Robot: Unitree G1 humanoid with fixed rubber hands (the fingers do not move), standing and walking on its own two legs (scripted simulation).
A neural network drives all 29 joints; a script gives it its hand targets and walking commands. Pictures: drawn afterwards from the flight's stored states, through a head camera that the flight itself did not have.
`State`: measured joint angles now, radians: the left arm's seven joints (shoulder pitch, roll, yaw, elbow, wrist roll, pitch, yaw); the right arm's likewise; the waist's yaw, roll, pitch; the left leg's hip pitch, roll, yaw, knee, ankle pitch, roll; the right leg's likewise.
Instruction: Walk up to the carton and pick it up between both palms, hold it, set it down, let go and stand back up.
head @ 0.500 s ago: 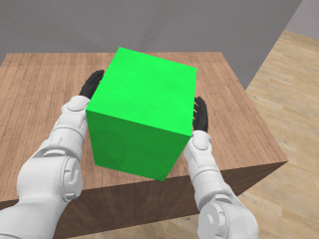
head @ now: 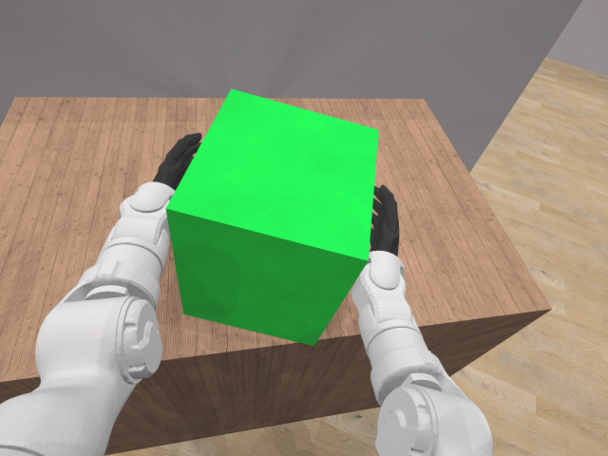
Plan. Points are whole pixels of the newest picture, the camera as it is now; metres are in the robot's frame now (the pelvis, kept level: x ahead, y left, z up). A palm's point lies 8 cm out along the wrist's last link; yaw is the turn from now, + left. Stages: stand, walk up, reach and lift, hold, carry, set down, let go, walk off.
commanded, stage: reach and lift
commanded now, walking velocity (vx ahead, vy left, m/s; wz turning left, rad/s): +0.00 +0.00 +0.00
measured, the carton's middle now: (275, 227) +0.40 +0.02 +0.05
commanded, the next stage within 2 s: none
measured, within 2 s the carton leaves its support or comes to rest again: neither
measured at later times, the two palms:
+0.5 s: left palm (173, 185) +0.44 +0.16 +0.09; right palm (385, 250) +0.36 -0.13 +0.06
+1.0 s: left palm (189, 194) +0.41 +0.13 +0.10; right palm (406, 256) +0.34 -0.15 +0.07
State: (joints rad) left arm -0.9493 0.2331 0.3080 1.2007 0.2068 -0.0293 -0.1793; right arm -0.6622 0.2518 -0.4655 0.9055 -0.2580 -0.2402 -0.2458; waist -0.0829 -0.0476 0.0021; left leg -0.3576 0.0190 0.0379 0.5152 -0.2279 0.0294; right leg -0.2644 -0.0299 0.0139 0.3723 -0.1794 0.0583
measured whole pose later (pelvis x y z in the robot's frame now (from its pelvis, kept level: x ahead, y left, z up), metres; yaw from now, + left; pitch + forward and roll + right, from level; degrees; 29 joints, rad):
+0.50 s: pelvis +0.00 +0.00 +0.00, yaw +0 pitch +4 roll -2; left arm -0.95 0.21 0.31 1.20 0.21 -0.07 -0.18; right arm -0.63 0.25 -0.48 0.92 -0.26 -0.33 -0.26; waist -0.07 -0.05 0.00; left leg -0.36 0.02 0.04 0.52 -0.22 0.03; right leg -0.26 -0.02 0.01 0.36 -0.17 0.06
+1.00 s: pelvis -0.02 -0.02 +0.00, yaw +0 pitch +3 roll -2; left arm -0.95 0.15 0.31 1.20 0.24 -0.12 -0.08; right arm -0.66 0.19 -0.49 0.97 -0.26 -0.35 -0.24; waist -0.05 -0.05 0.00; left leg -0.36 0.04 0.03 0.47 -0.17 0.02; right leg -0.28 -0.01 0.01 0.36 -0.14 0.05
